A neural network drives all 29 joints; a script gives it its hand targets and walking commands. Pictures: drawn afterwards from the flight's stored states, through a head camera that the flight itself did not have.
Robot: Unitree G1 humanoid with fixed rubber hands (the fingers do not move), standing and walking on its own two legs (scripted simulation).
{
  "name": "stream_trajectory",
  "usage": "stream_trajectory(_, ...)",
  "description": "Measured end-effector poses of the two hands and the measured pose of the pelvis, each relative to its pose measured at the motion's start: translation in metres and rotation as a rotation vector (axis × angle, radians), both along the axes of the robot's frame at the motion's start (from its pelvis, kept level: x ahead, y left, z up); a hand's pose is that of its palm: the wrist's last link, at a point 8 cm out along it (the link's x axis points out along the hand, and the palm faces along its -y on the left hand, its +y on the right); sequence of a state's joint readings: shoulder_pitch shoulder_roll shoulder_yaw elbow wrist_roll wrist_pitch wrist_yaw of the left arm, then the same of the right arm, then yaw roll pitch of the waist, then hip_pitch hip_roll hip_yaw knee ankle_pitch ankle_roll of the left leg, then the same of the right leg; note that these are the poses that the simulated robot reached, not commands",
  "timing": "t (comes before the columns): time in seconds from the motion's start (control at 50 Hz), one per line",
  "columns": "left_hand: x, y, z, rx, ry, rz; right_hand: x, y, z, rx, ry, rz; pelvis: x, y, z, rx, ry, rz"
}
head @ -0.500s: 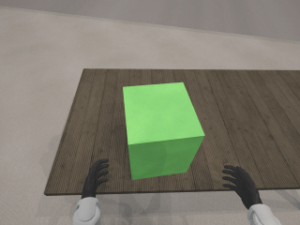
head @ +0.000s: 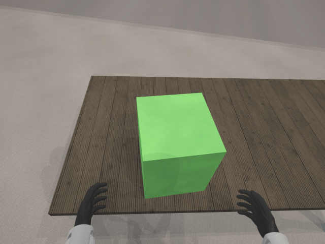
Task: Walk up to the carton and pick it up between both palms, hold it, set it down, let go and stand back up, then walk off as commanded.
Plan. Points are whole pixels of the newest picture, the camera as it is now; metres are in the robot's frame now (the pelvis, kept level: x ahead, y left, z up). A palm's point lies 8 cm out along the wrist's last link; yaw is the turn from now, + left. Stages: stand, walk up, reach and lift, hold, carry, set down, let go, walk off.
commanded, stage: let go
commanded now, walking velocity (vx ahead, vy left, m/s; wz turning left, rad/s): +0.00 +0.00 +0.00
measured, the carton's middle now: (172, 147) +0.40 -0.01 -0.05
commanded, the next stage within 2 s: stand in 0.44 s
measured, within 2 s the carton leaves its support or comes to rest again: neither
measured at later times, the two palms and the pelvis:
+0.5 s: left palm (75, 228) +0.16 +0.22 -0.06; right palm (262, 236) +0.16 -0.24 -0.07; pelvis +0.00 +0.00 +0.00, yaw +0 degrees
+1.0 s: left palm out of the picture +0.05 +0.29 -0.12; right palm out of the picture +0.06 -0.28 -0.09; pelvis -0.02 +0.01 -0.01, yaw +2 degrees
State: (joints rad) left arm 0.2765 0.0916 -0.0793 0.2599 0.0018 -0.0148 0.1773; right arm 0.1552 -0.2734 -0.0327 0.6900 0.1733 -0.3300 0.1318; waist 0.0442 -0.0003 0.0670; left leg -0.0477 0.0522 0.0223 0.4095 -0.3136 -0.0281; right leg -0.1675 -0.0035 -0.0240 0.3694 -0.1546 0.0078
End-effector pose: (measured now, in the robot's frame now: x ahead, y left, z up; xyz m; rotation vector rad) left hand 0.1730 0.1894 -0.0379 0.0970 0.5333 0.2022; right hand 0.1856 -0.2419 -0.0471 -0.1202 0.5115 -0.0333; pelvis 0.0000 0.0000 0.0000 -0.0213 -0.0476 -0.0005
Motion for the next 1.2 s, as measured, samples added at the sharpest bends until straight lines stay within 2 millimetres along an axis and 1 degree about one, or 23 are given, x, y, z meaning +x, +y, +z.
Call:
stream_trajectory(0.14,-0.003,-0.005,-0.006,-0.006,0.048,-0.018,0.002,-0.006,0.001,-0.021,0.018,-0.010,0.002,0.000,0.000,-0.001,-0.004,-0.001)
stream_trajectory(0.2,-0.008,-0.004,-0.020,-0.009,0.123,-0.049,-0.001,-0.007,-0.005,-0.043,0.062,-0.017,0.000,-0.001,0.000,0.002,-0.011,-0.003)
stream_trajectory(0.26,-0.012,0.002,-0.026,-0.008,0.163,-0.057,-0.007,-0.004,-0.011,-0.054,0.094,-0.026,-0.001,-0.002,0.000,0.003,-0.011,-0.007)
stream_trajectory(0.34,-0.010,0.013,-0.014,0.020,0.100,-0.019,-0.013,0.004,-0.013,-0.025,0.088,-0.012,-0.002,-0.002,0.000,0.000,-0.002,-0.007)
stream_trajectory(0.38,-0.011,0.017,-0.014,0.028,0.110,-0.022,-0.015,0.006,-0.016,-0.028,0.101,-0.005,-0.002,-0.002,0.000,0.000,-0.006,-0.005)
stream_trajectory(0.44,-0.012,0.019,-0.013,0.028,0.120,-0.020,-0.016,0.006,-0.015,-0.022,0.088,-0.015,-0.002,-0.001,0.000,-0.001,-0.005,-0.006)
stream_trajectory(0.48,-0.014,0.021,-0.019,0.041,0.153,-0.057,-0.018,0.005,-0.018,-0.065,0.115,-0.012,-0.003,-0.001,-0.001,0.001,0.003,-0.004)
stream_trajectory(0.54,-0.026,0.040,-0.038,0.087,0.231,-0.103,-0.030,-0.007,-0.029,-0.156,0.222,-0.010,-0.003,-0.002,-0.005,0.006,0.016,0.008)
stream_trajectory(0.6,-0.048,0.066,-0.052,0.109,0.311,-0.073,-0.048,-0.024,-0.034,-0.202,0.291,-0.048,-0.002,-0.002,-0.008,0.004,0.010,0.012)
stream_trajectory(0.66,-0.071,0.088,-0.060,0.127,0.375,-0.031,-0.067,-0.039,-0.038,-0.237,0.349,-0.072,-0.002,-0.002,-0.009,0.001,0.006,0.016)
stream_trajectory(0.74,-0.097,0.105,-0.067,0.137,0.442,0.008,-0.085,-0.051,-0.039,-0.272,0.396,-0.088,-0.004,-0.001,-0.010,0.002,-0.005,0.021)
stream_trajectory(0.82,-0.115,0.110,-0.072,0.129,0.493,0.022,-0.101,-0.053,-0.040,-0.279,0.416,-0.105,-0.009,0.002,-0.009,0.003,-0.018,0.026)
stream_trajectory(0.92,-0.124,0.107,-0.076,0.114,0.517,0.007,-0.117,-0.045,-0.045,-0.265,0.456,-0.101,-0.017,0.004,-0.008,0.007,-0.027,0.029)
stream_trajectory(1.04,-0.128,0.105,-0.078,0.101,0.517,-0.006,-0.127,-0.036,-0.048,-0.251,0.479,-0.080,-0.027,0.007,-0.006,0.012,-0.024,0.029)
stream_trajectory(1.2,-0.140,0.113,-0.080,0.102,0.553,0.004,-0.135,-0.030,-0.051,-0.244,0.502,-0.086,-0.033,0.011,-0.005,0.011,-0.025,0.031)
